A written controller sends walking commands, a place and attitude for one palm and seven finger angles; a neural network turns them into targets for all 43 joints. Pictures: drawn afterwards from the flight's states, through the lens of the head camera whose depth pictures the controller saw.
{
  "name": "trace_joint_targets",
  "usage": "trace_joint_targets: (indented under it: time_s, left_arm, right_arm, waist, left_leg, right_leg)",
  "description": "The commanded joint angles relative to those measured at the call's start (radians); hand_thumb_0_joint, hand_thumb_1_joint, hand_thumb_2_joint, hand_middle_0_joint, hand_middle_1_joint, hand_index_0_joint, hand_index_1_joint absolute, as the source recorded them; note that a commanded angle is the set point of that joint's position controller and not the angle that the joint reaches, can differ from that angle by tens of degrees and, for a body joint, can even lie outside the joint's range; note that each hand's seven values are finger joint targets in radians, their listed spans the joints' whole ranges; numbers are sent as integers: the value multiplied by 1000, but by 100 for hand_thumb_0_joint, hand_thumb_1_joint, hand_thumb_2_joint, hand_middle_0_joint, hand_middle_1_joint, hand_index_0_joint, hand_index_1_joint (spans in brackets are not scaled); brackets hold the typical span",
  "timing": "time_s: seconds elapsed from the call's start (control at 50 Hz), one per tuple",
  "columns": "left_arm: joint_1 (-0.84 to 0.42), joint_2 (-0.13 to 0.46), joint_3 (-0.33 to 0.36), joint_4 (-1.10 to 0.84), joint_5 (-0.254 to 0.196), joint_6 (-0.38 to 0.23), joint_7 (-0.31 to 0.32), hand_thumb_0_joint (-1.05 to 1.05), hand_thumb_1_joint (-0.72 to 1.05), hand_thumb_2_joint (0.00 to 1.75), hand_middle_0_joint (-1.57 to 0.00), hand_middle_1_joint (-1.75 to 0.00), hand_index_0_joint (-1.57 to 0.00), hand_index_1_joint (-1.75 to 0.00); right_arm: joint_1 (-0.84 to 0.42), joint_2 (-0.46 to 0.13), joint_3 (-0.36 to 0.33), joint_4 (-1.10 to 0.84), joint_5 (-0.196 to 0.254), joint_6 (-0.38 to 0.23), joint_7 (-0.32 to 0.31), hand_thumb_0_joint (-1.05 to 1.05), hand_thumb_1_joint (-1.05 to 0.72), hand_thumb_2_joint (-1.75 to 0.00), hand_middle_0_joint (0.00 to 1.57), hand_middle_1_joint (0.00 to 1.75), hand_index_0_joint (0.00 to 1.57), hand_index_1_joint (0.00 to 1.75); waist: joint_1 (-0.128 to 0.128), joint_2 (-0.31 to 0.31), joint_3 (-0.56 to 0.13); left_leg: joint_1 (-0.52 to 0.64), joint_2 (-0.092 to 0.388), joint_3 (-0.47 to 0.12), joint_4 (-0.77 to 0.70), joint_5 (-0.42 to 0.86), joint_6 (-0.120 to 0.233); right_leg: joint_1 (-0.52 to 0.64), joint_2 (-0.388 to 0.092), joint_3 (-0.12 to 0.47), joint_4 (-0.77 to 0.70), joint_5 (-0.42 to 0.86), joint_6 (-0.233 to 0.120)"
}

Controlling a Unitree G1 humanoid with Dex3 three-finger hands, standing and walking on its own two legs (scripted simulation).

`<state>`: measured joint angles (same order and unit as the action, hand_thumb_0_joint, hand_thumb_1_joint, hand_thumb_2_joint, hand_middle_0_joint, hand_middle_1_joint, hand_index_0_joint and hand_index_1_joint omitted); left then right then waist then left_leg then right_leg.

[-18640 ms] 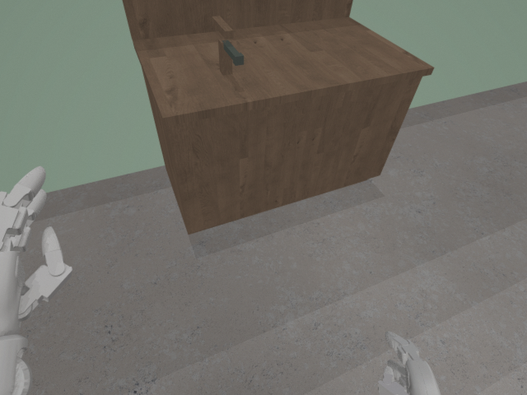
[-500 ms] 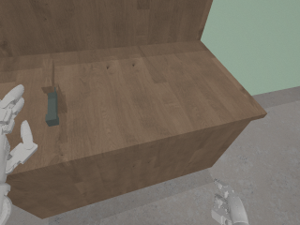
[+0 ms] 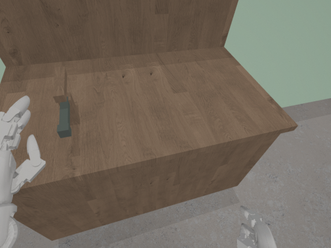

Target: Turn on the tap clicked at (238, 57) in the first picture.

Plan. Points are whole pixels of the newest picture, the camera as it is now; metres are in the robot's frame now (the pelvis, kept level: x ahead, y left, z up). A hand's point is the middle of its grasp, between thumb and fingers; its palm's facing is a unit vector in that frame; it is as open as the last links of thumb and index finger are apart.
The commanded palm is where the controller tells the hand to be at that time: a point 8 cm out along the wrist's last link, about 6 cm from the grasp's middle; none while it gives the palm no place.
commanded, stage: turn the palm inward beside the body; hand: left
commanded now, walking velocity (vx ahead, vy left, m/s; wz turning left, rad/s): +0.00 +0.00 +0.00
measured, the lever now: (64, 130) +0.38 +0.31 +0.03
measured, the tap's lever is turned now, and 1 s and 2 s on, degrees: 0 0 0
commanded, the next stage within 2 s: none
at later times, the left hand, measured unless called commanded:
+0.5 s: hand (50, 187) +0.18 +0.22 +0.15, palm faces +0.53 -0.80 -0.28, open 7.4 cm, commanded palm +0.14 +0.26 +0.16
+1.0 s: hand (82, 182) +0.20 +0.18 +0.13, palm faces +0.49 -0.83 -0.27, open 7.4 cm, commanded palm +0.15 +0.22 +0.14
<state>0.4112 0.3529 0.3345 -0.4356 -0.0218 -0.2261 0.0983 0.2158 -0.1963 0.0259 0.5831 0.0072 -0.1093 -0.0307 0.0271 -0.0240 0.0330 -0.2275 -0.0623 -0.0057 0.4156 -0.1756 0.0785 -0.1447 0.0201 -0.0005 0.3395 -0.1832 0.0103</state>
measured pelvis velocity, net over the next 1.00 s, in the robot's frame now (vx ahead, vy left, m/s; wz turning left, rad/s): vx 0.02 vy -0.10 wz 0.02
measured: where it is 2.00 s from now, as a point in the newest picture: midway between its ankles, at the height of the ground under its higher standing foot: outside the picture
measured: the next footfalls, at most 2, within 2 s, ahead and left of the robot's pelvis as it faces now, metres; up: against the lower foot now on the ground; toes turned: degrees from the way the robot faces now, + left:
none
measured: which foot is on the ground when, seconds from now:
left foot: down 0.00-1.00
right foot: down 0.00-1.00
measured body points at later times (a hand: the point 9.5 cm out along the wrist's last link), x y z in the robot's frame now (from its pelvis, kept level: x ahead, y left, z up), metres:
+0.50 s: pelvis -0.03 -0.06 -0.02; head -0.04 -0.05 +0.42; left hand +0.14 +0.26 +0.16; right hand +0.17 -0.27 -0.10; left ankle +0.03 +0.06 -0.74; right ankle +0.00 -0.12 -0.74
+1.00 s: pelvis +0.02 -0.10 -0.03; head +0.01 -0.13 +0.42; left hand +0.17 +0.22 +0.14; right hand +0.21 -0.34 -0.11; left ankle +0.03 +0.06 -0.74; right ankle +0.00 -0.12 -0.74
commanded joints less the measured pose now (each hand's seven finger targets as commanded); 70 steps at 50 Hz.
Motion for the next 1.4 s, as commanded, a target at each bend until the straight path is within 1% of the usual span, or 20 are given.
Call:
trace_joint_targets:
  time_s: [0.0,0.02,0.04,0.06,0.08,0.1,0.14,0.16,0.22,0.3,0.34,0.4,0.48,0.62,0.76,0.86,0.92,0.96,1.1,1.38]
  left_arm:
    - [-82,163,103,-221,-11,-66,20,0,90,90,-20,-30,-20,-30]
    - [-78,159,100,-213,-12,-65,20,0,90,90,-20,-30,-20,-30]
    - [-1060,1075,349,-661,56,-225,55,0,90,90,-20,-30,-20,-30]
    - [-733,494,340,44,149,-6,-14,0,90,90,-20,-30,-20,-30]
    - [-442,250,141,96,25,47,-38,0,90,90,-20,-30,-20,-30]
    - [-349,262,199,-22,-35,72,-51,0,90,90,-20,-30,-20,-30]
    - [-140,59,116,40,-220,194,-149,0,90,90,-20,-30,-20,-30]
    - [-122,77,102,-8,-232,235,-184,0,90,90,-20,-30,-20,-30]
    - [-191,123,53,-15,-146,282,-175,0,90,90,-20,-30,-20,-30]
    - [-208,217,163,-143,-37,133,-37,0,90,90,-20,-30,-20,-30]
    - [-301,328,267,-287,-46,3,37,0,90,90,-20,-30,-20,-30]
    - [-328,209,184,-230,-47,-104,104,0,90,90,-20,-30,-20,-30]
    - [-351,189,111,-37,-60,-41,69,0,90,90,-20,-30,-20,-30]
    - [-332,212,92,36,-149,213,-70,0,90,90,-20,-30,-20,-30]
    - [-136,222,229,-106,-161,20,7,0,90,90,-20,-30,-20,-30]
    - [3,166,214,-59,-194,46,-27,0,90,90,-20,-30,-20,-30]
    - [-45,133,167,-91,-213,78,-53,0,90,90,-20,-30,-20,-30]
    - [-47,117,151,-86,-218,72,-55,0,90,90,-20,-30,-20,-30]
    - [19,97,135,-132,-206,-2,-14,0,90,90,-20,-30,-20,-30]
    - [-12,19,4,-168,-193,66,48,0,90,90,-20,-30,-20,-30]
  right_arm:
    - [-101,-132,-56,-156,1,-59,-14,0,-90,-90,20,30,20,30]
    - [-100,-131,-57,-157,3,-59,-14,0,-90,-90,20,30,20,30]
    - [85,-222,211,-344,59,-40,-92,0,-90,-90,20,30,20,30]
    - [-76,-134,-40,-123,-70,-66,-60,0,-90,-90,20,30,20,30]
    - [-63,-143,-37,-105,-65,-83,-1,0,-90,-90,20,30,20,30]
    - [-7,-223,-74,-88,-64,-73,11,0,-90,-90,20,30,20,30]
    - [-87,-197,-63,-94,-9,-92,11,0,-90,-90,20,30,20,30]
    - [-108,-206,-58,-84,-12,-92,18,0,-90,-90,20,30,20,30]
    - [-187,-199,-30,-119,7,-72,24,0,-90,-90,20,30,20,30]
    - [-213,-172,-34,-146,-28,-59,13,0,-90,-90,20,30,20,30]
    - [-216,-147,-32,-127,-38,-72,2,0,-90,-90,20,30,20,30]
    - [-193,-110,-23,-79,-46,-105,-1,0,-90,-90,20,30,20,30]
    - [-201,-143,-14,-41,-40,-119,-33,0,-90,-90,20,30,20,30]
    - [-239,-153,-21,-39,-11,-120,-105,0,-90,-90,20,30,20,30]
    - [-177,-127,-41,-27,-21,-165,-60,0,-90,-90,20,30,20,30]
    - [-129,-148,-46,-23,-8,-174,-54,0,-90,-90,20,30,20,30]
    - [-129,-152,-44,-34,0,-188,-68,0,-90,-90,20,30,20,30]
    - [-124,-156,-46,-30,0,-207,-74,0,-90,-90,20,30,20,30]
    - [-102,-153,-54,-30,-7,-249,-63,0,-90,-90,20,30,20,30]
    - [-158,-143,-24,-66,4,-281,-69,0,-90,-90,20,30,20,30]
  waist:
    - [1,108,-131]
    - [1,101,-124]
    - [-99,377,39]
    - [60,239,-280]
    - [-35,132,-176]
    - [-1,122,-357]
    - [60,133,-384]
    - [87,135,-318]
    - [50,38,-62]
    - [27,-55,-77]
    - [50,76,-159]
    - [38,253,-175]
    - [-5,169,-77]
    - [32,-11,-53]
    - [75,43,-253]
    - [50,15,-254]
    - [35,69,-186]
    - [27,-3,-166]
    - [46,1,-261]
    - [45,48,-135]
  left_leg:
    - [3,120,-109,-120,1,-69]
    - [5,121,-111,-121,4,-70]
    - [-315,71,-138,-71,-149,-2]
    - [117,99,-86,-25,254,-75]
    - [208,114,-107,-9,541,-163]
    - [356,145,-121,30,648,-165]
    - [424,129,-111,16,627,-165]
    - [353,123,-95,12,519,-148]
    - [55,86,-84,-20,38,-106]
    - [-47,75,-94,-4,-203,-67]
    - [-39,65,-79,11,-321,-66]
    - [-49,48,-59,69,-399,-70]
    - [-114,37,-49,140,-377,-48]
    - [-179,63,-70,234,-210,-67]
    - [-197,52,-73,258,-32,-71]
    - [-185,34,-32,277,77,-55]
    - [-146,39,-32,255,73,-47]
    - [-151,43,-45,255,60,-44]
    - [-130,32,-36,253,90,-41]
    - [-163,31,-46,217,-91,-33]
  right_leg:
    - [71,-37,24,-9,76,-19]
    - [67,-38,25,-11,75,-20]
    - [118,57,57,80,-59,50]
    - [10,-7,0,134,92,-60]
    - [-132,44,-89,123,53,-56]
    - [-174,41,-72,172,54,-45]
    - [-186,26,-55,195,14,-40]
    - [-191,6,-71,180,23,-40]
    - [-185,12,-116,151,17,-47]
    - [-226,26,-96,181,-139,-37]
    - [-227,30,-66,197,-223,-35]
    - [-258,18,-44,206,-282,-44]
    - [-285,-17,5,136,-352,-33]
    - [-168,-148,226,-11,-448,12]
    - [-47,-143,185,185,169,34]
    - [-4,-138,136,243,587,67]
    - [-89,-114,95,212,458,47]
    - [-110,-111,96,200,420,51]
    - [-92,-99,60,232,413,44]
    - [-224,-61,34,154,-105,-3]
